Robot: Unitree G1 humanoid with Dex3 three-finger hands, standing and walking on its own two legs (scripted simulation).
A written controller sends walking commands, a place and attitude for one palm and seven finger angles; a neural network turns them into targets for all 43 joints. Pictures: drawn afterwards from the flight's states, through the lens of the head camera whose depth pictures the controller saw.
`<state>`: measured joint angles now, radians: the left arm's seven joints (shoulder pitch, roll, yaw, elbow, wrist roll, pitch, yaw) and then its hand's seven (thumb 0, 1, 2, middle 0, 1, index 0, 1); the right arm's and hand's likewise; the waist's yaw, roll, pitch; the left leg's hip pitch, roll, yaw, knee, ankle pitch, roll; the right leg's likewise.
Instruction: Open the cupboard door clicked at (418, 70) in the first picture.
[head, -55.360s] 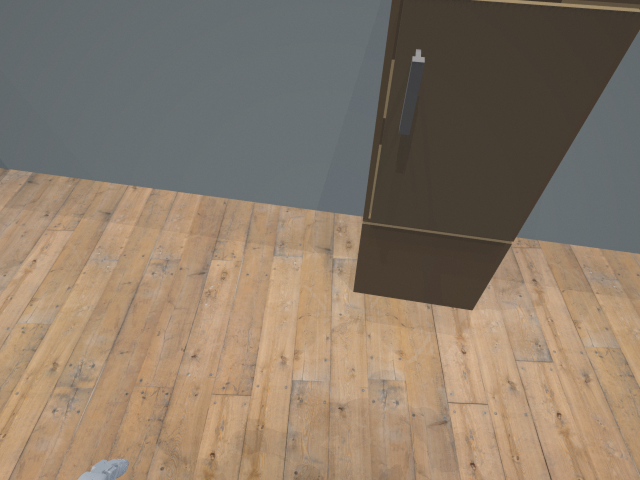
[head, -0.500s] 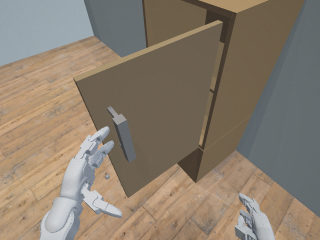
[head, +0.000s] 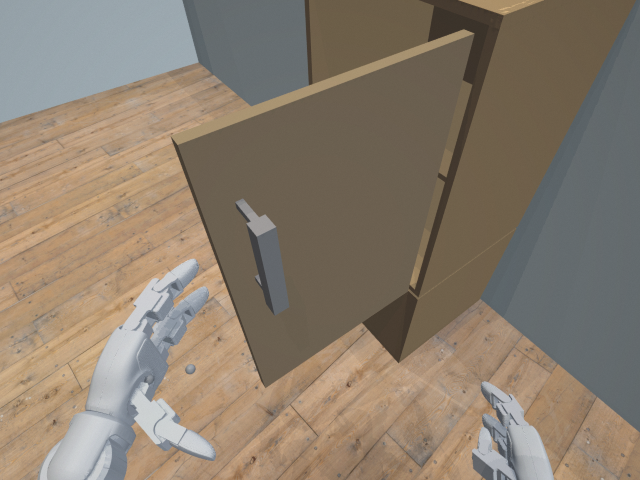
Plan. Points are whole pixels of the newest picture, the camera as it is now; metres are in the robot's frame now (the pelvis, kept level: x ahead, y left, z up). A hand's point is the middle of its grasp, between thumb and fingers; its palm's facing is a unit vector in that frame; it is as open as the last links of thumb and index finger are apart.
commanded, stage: draw the hand back to the body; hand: left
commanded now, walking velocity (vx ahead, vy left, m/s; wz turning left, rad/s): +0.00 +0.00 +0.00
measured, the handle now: (261, 259) +0.35 +0.10 +0.11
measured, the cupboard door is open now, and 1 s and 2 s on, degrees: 89 89 89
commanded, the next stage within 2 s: step back with the hand held close in 1.52 s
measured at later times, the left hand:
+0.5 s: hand (126, 359) +0.20 +0.20 +0.13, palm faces +0.02 -0.98 -0.18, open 16.0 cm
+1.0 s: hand (68, 308) +0.23 +0.25 +0.17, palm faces +0.36 -0.83 -0.42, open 10.8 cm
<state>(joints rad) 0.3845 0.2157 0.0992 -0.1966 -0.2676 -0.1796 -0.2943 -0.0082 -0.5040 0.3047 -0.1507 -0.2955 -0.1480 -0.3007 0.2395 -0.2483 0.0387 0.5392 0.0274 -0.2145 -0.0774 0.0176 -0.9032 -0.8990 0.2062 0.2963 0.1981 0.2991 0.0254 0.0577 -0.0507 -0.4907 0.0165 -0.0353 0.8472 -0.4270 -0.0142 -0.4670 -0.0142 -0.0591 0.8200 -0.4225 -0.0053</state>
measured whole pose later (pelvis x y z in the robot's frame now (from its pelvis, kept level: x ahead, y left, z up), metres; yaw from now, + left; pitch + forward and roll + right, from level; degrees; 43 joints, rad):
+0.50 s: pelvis +0.00 +0.01 +0.01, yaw +0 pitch +0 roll -1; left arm 0.43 0.29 0.20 -0.34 -0.23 -0.04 -0.22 -0.01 -0.44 0.33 -0.16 -0.30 -0.15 -0.30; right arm 0.23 -0.24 0.06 0.57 0.03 -0.24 -0.10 0.02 -0.90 -0.90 0.21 0.30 0.20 0.30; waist 0.05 0.06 -0.04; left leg -0.35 0.02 -0.02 0.74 -0.39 0.00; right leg -0.32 -0.01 -0.05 0.69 -0.37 0.01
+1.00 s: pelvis +0.03 +0.01 +0.04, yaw -3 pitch -4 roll +0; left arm 0.48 0.32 0.27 -0.38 -0.02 -0.08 0.12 0.01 0.35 0.67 -0.19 -0.30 -0.19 -0.30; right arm 0.19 -0.22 0.03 0.66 -0.02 -0.14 -0.09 0.02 -0.90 -0.90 0.21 0.30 0.20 0.30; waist 0.06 0.06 0.04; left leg -0.08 0.01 0.02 0.42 -0.27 0.01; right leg -0.08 -0.01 -0.01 0.39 -0.25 0.02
